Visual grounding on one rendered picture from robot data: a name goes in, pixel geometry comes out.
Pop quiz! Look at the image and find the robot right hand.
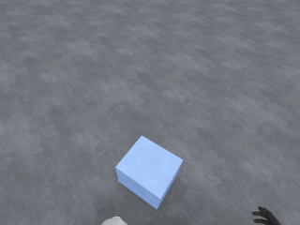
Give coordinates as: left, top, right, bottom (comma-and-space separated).
252, 206, 281, 225

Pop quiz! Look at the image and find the carton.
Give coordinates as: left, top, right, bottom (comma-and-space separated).
115, 136, 183, 210

